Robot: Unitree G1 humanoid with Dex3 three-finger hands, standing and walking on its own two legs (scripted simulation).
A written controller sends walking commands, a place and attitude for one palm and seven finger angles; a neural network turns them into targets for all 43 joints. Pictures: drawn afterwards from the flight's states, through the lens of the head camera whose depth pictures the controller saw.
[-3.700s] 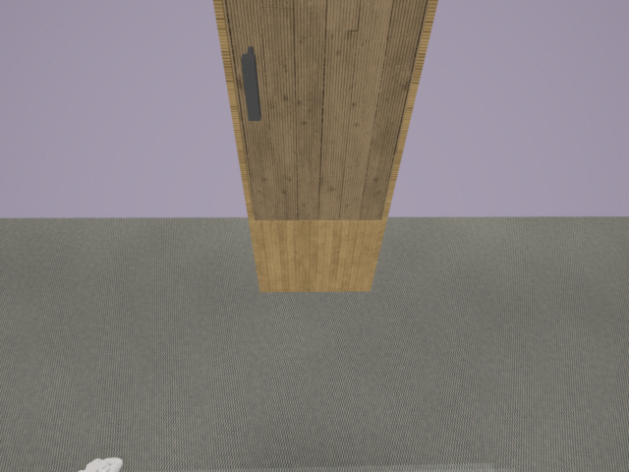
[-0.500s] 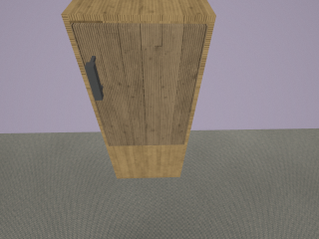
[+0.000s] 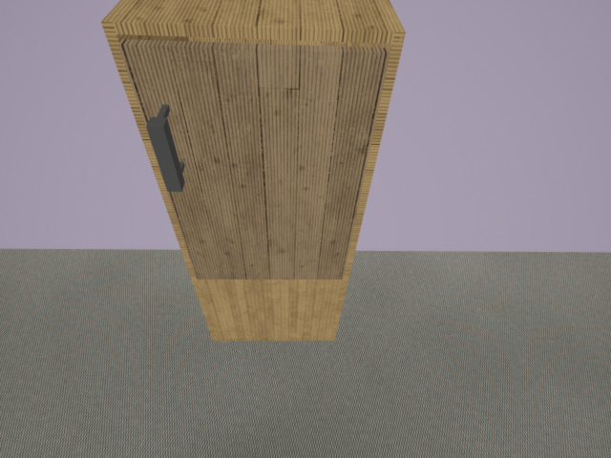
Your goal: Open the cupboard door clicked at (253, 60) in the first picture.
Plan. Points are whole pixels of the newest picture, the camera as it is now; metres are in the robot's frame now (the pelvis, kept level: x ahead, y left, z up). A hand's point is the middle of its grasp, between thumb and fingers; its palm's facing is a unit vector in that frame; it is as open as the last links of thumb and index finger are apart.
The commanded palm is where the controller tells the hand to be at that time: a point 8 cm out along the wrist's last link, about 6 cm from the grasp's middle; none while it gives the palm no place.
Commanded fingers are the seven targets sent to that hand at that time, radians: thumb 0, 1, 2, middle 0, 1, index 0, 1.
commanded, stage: come to a stop and stand still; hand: left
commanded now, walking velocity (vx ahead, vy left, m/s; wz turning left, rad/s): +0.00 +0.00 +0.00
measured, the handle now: (170, 148) +0.55 +0.26 +0.09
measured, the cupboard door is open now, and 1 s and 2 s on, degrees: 0 0 0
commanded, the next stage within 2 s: look again from close up in 0.42 s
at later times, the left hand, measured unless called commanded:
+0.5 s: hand out of the picture +0.00 +0.18 -0.18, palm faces +0.04 -0.98 -0.18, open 7.4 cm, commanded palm none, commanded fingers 0.00 0.90 0.90 -0.20 -0.30 -0.20 -0.30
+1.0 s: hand out of the picture +0.04 +0.23 -0.18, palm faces -0.03 -0.97 -0.25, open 7.4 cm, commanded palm none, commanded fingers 0.00 0.90 0.90 -0.20 -0.30 -0.20 -0.30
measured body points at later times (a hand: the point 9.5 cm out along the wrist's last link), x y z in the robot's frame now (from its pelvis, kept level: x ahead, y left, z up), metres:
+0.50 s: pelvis +0.02 +0.01 +0.00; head +0.03 +0.02 +0.45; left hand +0.00 +0.23 -0.16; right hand +0.04 -0.22 -0.15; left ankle +0.06 +0.15 -0.74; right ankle -0.06 -0.10 -0.74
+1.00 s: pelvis +0.01 +0.03 -0.01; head +0.03 +0.03 +0.44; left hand +0.04 +0.28 -0.16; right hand +0.04 -0.20 -0.16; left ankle +0.06 +0.15 -0.74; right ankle -0.06 -0.10 -0.74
